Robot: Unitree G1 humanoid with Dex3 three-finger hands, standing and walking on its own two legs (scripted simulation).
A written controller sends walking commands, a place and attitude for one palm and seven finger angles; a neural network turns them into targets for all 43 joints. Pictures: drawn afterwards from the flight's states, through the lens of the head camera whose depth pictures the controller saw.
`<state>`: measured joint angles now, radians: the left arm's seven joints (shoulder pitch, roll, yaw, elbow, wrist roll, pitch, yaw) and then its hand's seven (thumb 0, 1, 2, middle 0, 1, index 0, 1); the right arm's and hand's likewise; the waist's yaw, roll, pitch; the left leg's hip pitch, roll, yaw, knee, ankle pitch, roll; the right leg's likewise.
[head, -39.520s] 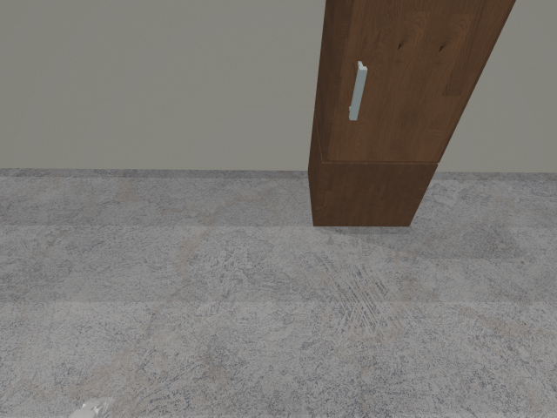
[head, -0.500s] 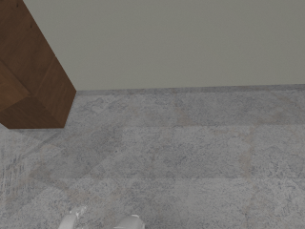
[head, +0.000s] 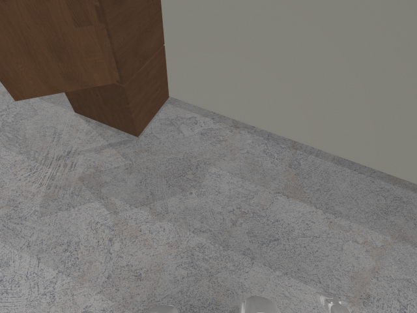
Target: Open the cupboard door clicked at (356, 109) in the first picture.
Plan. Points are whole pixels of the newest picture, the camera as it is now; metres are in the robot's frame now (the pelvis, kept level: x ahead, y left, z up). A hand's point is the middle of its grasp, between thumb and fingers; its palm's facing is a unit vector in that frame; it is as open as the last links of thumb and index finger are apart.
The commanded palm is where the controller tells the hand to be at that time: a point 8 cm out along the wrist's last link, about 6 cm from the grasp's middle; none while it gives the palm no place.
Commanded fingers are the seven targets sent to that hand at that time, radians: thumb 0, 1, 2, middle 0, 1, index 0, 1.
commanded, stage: turn to face it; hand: left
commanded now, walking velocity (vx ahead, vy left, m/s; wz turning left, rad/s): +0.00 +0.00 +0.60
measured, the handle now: out of the picture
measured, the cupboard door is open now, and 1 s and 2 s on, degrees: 44 44 44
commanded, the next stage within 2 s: take the last steps up to it in 0.58 s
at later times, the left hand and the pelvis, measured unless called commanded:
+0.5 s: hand out of the picture +0.06 +0.13 -0.14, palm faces +0.26 -0.93 -0.26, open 7.4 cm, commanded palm none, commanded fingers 0.00 0.90 0.90 -0.20 -0.30 -0.20 -0.30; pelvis +0.02 -0.08 +0.01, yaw +17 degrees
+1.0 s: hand out of the picture +0.00 +0.17 -0.15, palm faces +0.47 -0.85 -0.21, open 7.4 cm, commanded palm none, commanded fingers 0.00 0.90 0.90 -0.20 -0.30 -0.20 -0.30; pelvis +0.04 -0.04 +0.01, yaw +26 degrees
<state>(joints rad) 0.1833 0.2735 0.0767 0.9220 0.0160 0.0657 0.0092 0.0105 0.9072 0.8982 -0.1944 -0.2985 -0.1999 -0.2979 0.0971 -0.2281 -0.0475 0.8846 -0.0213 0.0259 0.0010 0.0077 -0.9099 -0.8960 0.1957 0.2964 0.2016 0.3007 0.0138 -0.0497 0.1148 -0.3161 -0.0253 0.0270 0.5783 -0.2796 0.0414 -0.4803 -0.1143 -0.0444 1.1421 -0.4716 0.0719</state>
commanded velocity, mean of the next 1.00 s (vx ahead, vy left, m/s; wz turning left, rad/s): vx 0.10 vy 0.05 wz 0.37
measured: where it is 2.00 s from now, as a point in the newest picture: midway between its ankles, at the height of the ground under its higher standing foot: (163, 270)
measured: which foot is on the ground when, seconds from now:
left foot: down 0.00-0.30, up 0.32-0.70, down 0.72-1.00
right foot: up 0.00-0.28, down 0.30-0.72, up 0.74-1.00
